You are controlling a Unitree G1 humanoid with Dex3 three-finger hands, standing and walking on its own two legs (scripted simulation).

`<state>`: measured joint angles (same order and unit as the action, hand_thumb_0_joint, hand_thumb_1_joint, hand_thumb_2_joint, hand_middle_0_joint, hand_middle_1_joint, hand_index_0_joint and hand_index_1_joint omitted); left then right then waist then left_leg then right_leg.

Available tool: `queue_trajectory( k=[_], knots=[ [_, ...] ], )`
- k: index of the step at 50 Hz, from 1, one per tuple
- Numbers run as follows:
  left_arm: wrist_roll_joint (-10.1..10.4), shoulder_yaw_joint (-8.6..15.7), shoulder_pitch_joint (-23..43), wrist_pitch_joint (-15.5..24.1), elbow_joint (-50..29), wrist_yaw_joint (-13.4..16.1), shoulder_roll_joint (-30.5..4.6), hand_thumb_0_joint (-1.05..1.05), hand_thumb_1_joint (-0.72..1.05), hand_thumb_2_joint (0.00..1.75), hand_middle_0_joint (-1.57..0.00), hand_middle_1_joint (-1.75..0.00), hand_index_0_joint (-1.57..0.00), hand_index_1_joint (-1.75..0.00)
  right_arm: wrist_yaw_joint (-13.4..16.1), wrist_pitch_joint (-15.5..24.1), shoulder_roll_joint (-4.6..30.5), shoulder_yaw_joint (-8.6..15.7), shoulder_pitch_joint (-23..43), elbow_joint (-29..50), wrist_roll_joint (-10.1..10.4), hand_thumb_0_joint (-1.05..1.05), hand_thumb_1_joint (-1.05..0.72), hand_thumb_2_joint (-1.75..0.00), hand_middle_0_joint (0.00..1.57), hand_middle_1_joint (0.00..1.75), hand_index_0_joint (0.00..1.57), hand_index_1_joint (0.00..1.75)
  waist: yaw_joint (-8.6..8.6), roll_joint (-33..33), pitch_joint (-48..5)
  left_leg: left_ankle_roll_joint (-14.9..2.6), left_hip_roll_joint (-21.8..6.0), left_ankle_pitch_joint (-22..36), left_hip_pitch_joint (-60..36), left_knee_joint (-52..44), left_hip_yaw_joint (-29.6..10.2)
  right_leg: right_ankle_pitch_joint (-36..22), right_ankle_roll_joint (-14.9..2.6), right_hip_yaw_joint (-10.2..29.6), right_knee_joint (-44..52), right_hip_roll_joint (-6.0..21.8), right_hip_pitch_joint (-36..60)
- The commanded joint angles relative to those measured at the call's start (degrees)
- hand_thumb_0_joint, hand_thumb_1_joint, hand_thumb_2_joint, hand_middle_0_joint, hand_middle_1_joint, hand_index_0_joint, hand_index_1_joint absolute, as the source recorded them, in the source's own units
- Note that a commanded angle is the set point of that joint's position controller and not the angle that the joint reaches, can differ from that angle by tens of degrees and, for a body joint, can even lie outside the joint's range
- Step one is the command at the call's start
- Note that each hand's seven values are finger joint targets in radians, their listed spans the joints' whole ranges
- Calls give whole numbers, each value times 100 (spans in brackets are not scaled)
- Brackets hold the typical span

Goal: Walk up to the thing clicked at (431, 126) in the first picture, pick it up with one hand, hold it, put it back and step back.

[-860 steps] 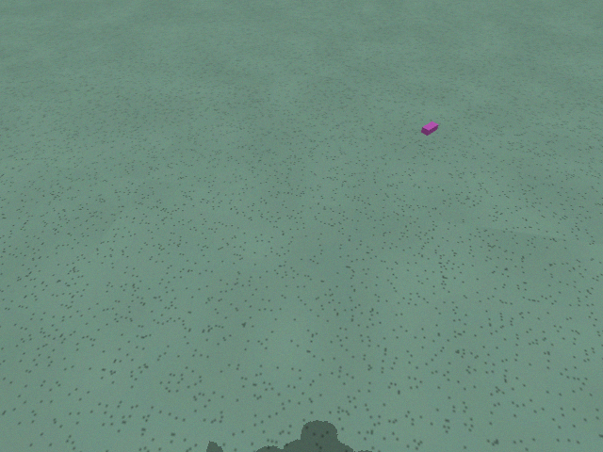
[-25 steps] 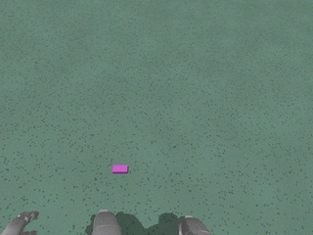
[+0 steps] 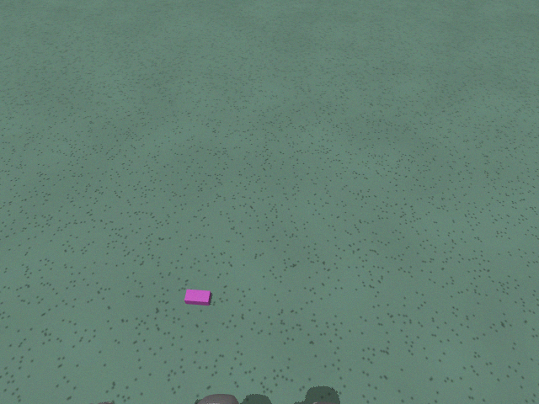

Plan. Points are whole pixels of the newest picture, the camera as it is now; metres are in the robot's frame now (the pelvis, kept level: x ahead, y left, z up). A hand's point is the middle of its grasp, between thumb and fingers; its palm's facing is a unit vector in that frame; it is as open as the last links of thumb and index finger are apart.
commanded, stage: walk up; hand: left
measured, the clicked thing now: (198, 297) +0.54 +0.30 -0.74
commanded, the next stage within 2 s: stand in 1.82 s
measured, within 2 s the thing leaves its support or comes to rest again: neither
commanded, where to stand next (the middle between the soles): +0.14 +0.05 m, yaw +2 degrees
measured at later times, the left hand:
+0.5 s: hand out of the picture +0.08 +0.28 -0.13, palm faces +0.11 -0.93 -0.35, open 7.4 cm
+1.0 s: hand out of the picture +0.10 +0.30 -0.13, palm faces +0.07 -0.95 -0.31, open 7.4 cm
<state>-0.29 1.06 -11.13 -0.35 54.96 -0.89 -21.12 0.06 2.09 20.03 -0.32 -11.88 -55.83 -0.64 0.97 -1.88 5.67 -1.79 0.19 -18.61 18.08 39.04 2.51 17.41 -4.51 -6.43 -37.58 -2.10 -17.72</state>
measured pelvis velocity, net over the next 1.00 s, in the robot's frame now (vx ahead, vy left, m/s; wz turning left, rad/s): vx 0.02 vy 0.04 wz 0.06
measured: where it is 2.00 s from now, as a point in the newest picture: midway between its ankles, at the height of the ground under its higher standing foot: outside the picture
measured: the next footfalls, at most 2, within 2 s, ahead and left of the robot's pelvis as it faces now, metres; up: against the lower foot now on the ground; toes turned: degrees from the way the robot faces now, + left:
left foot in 0.40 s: +0.05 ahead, +0.15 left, +0.00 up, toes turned +5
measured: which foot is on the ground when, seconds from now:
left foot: down 0.00-0.06, up 0.08-0.38, down 0.40-1.00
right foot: down 0.00-1.00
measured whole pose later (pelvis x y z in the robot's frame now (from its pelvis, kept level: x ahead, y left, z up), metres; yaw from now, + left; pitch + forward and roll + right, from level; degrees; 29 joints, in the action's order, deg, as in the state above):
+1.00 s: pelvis +0.02 +0.04 +0.03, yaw +3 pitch -2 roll +0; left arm -0.6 2.1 -3.8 -0.9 65.0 -1.4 -20.8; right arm 0.5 2.0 19.2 -0.2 -4.7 -65.0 -1.3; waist 0.8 -1.3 2.4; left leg -1.5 0.7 -11.7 6.5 19.6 2.0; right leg 9.9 -0.5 -7.6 -18.3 1.5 -6.9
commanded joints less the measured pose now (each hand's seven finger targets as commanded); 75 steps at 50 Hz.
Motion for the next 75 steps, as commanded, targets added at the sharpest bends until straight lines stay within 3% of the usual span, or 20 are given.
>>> queue_trajectory(
  k=[1, 3, 4, 8, 10, 11, 13, 16, 18, 20, 21, 22, 25, 27, 30, 32, 38, 50, 54, 75],
  knots=[
    [-29, 385, 286, 373, -182, 156, -1587, 0, 90, 90, -20, -30, -20, -30, 87, -33, 1325, 357, 245, 138, 79, 0, -90, -90, 20, 30, 20, 30, 40, 176, -363, -84, -142, -341, 442, -365, -700, 380, 115, 2810, 2260, 2005, 663],
    [-60, 371, 407, 380, -66, 189, -1528, 0, 90, 90, -20, -30, -20, -30, 67, -65, 1275, 356, 287, 0, 100, 0, -90, -90, 20, 30, 20, 30, 84, -306, -451, -91, -121, -390, 432, -527, -789, -153, 369, 2523, 2437, 1960, 997],
    [-57, 366, 415, 372, -16, 210, -1442, 0, 90, 90, -20, -30, -20, -30, 60, -82, 1266, 356, 272, -70, 106, 0, -90, -90, 20, 30, 20, 30, 110, -470, -515, -88, -96, -338, 488, -641, -778, -673, 583, 2263, 2401, 1813, 1344],
    [-45, 390, 502, 348, 128, 261, -1306, 0, 90, 90, -20, -30, -20, -30, 85, -152, 1260, 352, 367, -316, 73, 0, -90, -90, 20, 30, 20, 30, 134, -485, -742, -5, 3, -42, 337, -722, -715, -1881, 869, 1646, 2250, 1599, 1853],
    [-59, 413, 629, 341, 131, 269, -1306, 0, 90, 90, -20, -30, -20, -30, 111, -165, 1254, 341, 372, -395, 52, 0, -90, -90, 20, 30, 20, 30, 94, -521, -864, 38, -62, 94, 141, -716, -656, -2236, 777, 1522, 2192, 1674, 1843],
    [-62, 420, 726, 332, 151, 261, -1286, 0, 90, 90, -20, -30, -20, -30, 116, -171, 1255, 339, 407, -437, 33, 0, -90, -90, 20, 30, 20, 30, 64, -532, -816, 38, -105, 94, 57, -642, -619, -2007, 702, 1407, 2260, 1650, 1687],
    [-90, 439, 728, 302, 203, 263, -1243, 0, 90, 90, -20, -30, -20, -30, 109, -179, 1240, 333, 447, -504, 17, 0, -90, -90, 20, 30, 20, 30, 91, -543, -688, 52, -99, 73, 127, -644, -553, -1995, 721, 1220, 2229, 1507, 1714],
    [-117, 483, 928, 241, 178, 212, -1323, 0, 90, 90, -20, -30, -20, -30, 122, -162, 1301, 353, 419, -598, -23, 0, -90, -90, 20, 30, 20, 30, 7, -604, -545, 47, -261, -6, -225, -813, -399, -1085, 407, 1220, 2341, 1620, 1139],
    [-112, 477, 1023, 193, 178, 162, -1312, 0, 90, 90, -20, -30, -20, -30, 126, -103, 1297, 361, 403, -644, -63, 0, -90, -90, 20, 30, 20, 30, -92, -387, -567, 38, -370, 564, -630, -1372, -361, -748, 284, 1081, 2250, 1586, 841],
    [-81, 423, 1028, 156, 188, 111, -1182, 0, 90, 90, -20, -30, -20, -30, 156, -28, 1449, 431, 468, -680, -100, 0, -90, -90, 20, 30, 20, 30, -132, 10, -585, -18, -636, 1252, -1149, -1759, -672, -496, 387, 785, 2108, 1331, 383],
    [-52, 436, 940, 150, 220, 101, -1143, 0, 90, 90, -20, -30, -20, -30, 153, -2, 1549, 417, 648, -619, -103, 0, -90, -90, 20, 30, 20, 30, -35, 225, -656, -125, -859, 1372, -999, -1694, -971, -389, 446, 602, 2052, 1101, 495],
    [-46, 469, 986, 149, 289, 102, -1221, 0, 90, 90, -20, -30, -20, -30, 143, -6, 1506, 392, 693, -625, -70, 0, -90, -90, 20, 30, 20, 30, -23, 182, -666, -185, -876, 1496, -749, -1584, -1001, -403, 477, 596, 2055, 985, 825],
    [-57, 469, 1028, 156, 331, 81, -1221, 0, 90, 90, -20, -30, -20, -30, 155, 15, 1393, 323, 676, -617, -59, 0, -90, -90, 20, 30, 20, 30, -70, 270, -892, -86, -758, 2015, -655, -1622, -683, -938, 274, 609, 1978, 1084, 1339],
    [-28, 429, 1081, 119, 350, 56, -1167, 0, 90, 90, -20, -30, -20, -30, 170, 46, 1412, 301, 722, -613, -54, 0, -90, -90, 20, 30, 20, 30, -48, 460, -804, -92, -831, 1690, -504, -1869, -883, -631, 253, 642, 1968, 1045, 1352],
    [-10, 399, 975, 83, 448, 27, -1112, 0, 90, 90, -20, -30, -20, -30, 183, 83, 1450, 289, 820, -592, -54, 0, -90, -90, 20, 30, 20, 30, 25, 539, -787, -171, -1014, 1630, -507, -2120, -1185, -633, 289, 638, 1917, 948, 1409],
    [-27, 383, 1033, 84, 515, 14, -1128, 0, 90, 90, -20, -30, -20, -30, 186, 96, 1422, 283, 834, -597, -56, 0, -90, -90, 20, 30, 20, 30, -11, 480, -715, -127, -964, 1633, -432, -2179, -1133, -778, 304, 671, 2022, 973, 1503],
    [6, 335, 1016, 89, 593, 8, -1088, 0, 90, 90, -20, -30, -20, -30, 189, 142, 1358, 278, 827, -602, -32, 0, -90, -90, 20, 30, 20, 30, -16, 369, -964, -49, -928, 2429, -926, -2140, -929, -1288, 334, 678, 2062, 1054, 1546],
    [-35, 293, 1059, 87, 682, 10, -1054, 0, 90, 90, -20, -30, -20, -30, 157, 136, 1282, 284, 978, -593, -58, 0, -90, -90, 20, 30, 20, 30, -52, 253, -751, 28, -869, 1669, -778, -2410, -900, -1075, 389, 720, 2196, 1078, 1501],
    [-39, 291, 975, 106, 704, 14, -1054, 0, 90, 90, -20, -30, -20, -30, 153, 141, 1291, 299, 1001, -576, -37, 0, -90, -90, 20, 30, 20, 30, -42, 208, -893, 1, -880, 2117, -1063, -2306, -833, -1356, 404, 702, 2187, 1101, 1499],
    [-58, 312, 972, 100, 635, 57, -1080, 0, 90, 90, -20, -30, -20, -30, 156, 91, 1256, 303, 940, -580, -28, 0, -90, -90, 20, 30, 20, 30, -78, 189, -930, 34, -830, 2225, -1139, -2296, -701, -1741, 364, 708, 2170, 1111, 1699]
  ],
)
